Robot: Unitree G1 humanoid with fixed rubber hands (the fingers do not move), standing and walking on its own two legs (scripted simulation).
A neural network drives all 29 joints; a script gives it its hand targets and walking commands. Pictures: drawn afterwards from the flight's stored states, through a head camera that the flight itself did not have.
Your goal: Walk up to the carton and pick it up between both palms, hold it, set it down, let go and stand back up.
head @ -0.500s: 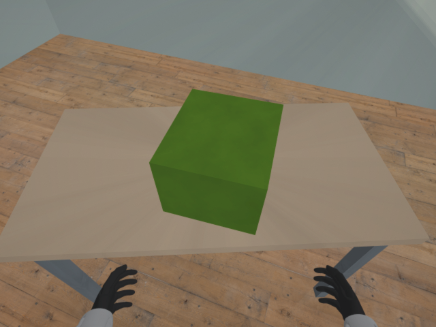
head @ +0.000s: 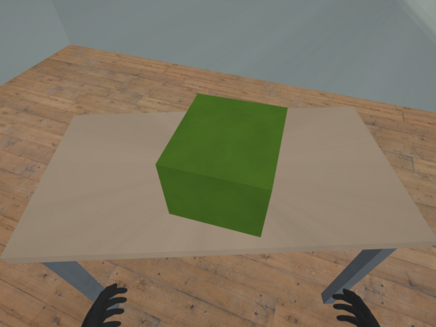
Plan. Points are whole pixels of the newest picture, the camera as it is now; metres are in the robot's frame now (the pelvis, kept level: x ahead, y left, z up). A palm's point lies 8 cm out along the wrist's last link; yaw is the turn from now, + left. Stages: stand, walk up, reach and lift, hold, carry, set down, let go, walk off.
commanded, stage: stand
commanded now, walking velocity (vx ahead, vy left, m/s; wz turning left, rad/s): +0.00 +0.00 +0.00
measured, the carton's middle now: (227, 161) +0.49 -0.01 -0.02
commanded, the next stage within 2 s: none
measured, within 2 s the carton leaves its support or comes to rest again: neither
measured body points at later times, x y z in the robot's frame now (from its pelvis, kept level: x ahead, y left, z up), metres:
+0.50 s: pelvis -0.04 +0.01 -0.01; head -0.05 +0.02 +0.44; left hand +0.04 +0.28 -0.12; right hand +0.05 -0.25 -0.12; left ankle +0.00 +0.13 -0.74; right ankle -0.02 -0.12 -0.74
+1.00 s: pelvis -0.04 +0.00 -0.01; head -0.04 +0.00 +0.44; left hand +0.00 +0.27 -0.12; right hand +0.04 -0.26 -0.13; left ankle +0.00 +0.13 -0.74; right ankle -0.02 -0.12 -0.74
